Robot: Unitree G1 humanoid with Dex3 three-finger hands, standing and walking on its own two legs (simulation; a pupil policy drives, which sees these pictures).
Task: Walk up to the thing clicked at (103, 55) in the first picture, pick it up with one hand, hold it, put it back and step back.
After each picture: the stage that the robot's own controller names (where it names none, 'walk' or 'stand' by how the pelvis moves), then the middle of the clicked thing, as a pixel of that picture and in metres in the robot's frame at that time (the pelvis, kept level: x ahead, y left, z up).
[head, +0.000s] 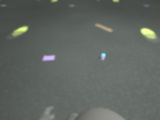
stand; (103, 56) +1.29 -0.26 -0.72
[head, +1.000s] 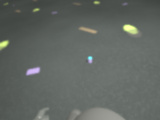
walk; (90, 59) +1.18 +0.10 -0.69
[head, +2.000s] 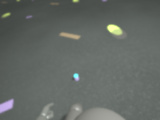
walk; (76, 77) +0.69 +0.30 -0.71
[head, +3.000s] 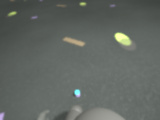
walk; (77, 93) +0.45 +0.22 -0.72
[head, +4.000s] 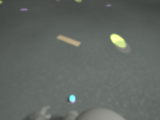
stand; (72, 99) +0.34 +0.18 -0.71
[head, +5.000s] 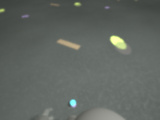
stand; (73, 103) +0.31 +0.20 -0.72
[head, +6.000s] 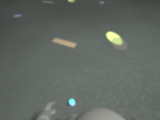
stand; (72, 102) +0.29 +0.22 -0.72
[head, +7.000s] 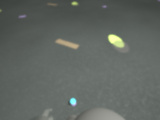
stand; (73, 102) +0.33 +0.20 -0.73
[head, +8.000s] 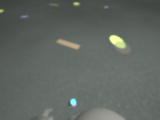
stand; (73, 102) +0.32 +0.20 -0.73
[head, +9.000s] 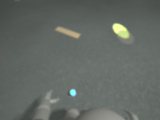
go down; (73, 93) +0.34 +0.19 -0.70
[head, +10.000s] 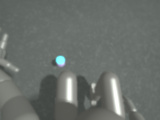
go down; (60, 61) +0.43 +0.21 -0.29
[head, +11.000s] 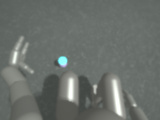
close in; (63, 62) +0.42 +0.21 -0.30
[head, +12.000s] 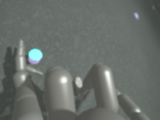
close in; (34, 57) +0.42 +0.24 -0.22
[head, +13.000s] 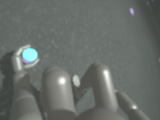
close; (29, 56) +0.41 +0.25 -0.23
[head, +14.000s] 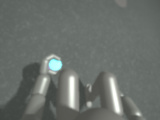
lift; (54, 65) +0.34 +0.24 -0.13
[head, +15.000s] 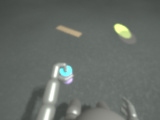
lift; (66, 75) +0.32 +0.17 +0.03
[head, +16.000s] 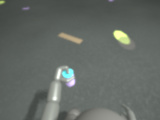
hold; (69, 77) +0.31 +0.16 +0.00
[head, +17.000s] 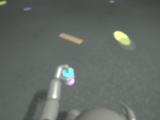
hold; (68, 76) +0.32 +0.17 +0.00
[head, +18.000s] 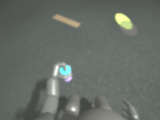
crouch; (66, 73) +0.34 +0.18 -0.06
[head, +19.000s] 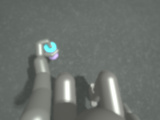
lower; (51, 51) +0.47 +0.23 -0.11
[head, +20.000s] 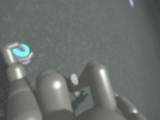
lower; (22, 54) +0.43 +0.26 -0.23
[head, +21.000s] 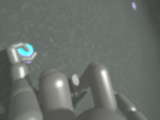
lower; (26, 54) +0.42 +0.26 -0.23
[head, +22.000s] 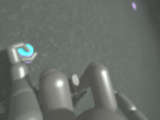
lower; (26, 54) +0.42 +0.26 -0.23
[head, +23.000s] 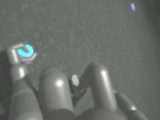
lower; (26, 54) +0.42 +0.26 -0.23
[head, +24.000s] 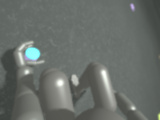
open; (30, 57) +0.41 +0.23 -0.23
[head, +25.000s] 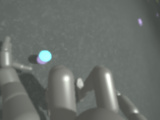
stand; (43, 57) +0.40 +0.22 -0.24
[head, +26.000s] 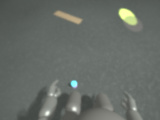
stand; (74, 84) +0.37 +0.16 -0.57
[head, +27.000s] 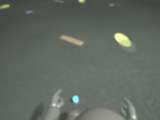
stand; (75, 99) +0.35 +0.15 -0.66
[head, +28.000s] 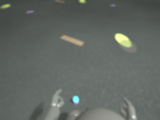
stand; (75, 100) +0.34 +0.15 -0.67
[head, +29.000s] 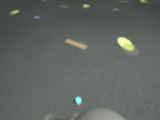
stand; (78, 101) +0.37 +0.15 -0.72
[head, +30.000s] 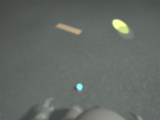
walk; (79, 87) +0.41 +0.10 -0.70
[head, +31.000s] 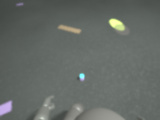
walk; (81, 77) +0.61 +0.14 -0.70
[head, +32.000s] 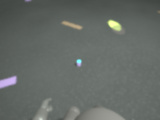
walk; (78, 63) +0.94 +0.18 -0.71
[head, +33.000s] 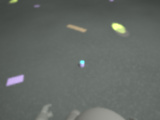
stand; (82, 63) +0.98 +0.16 -0.72
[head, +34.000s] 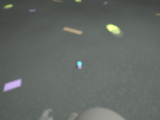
stand; (79, 65) +0.99 +0.20 -0.72
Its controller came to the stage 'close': yes
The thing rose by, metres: 0.71
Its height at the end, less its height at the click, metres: +0.00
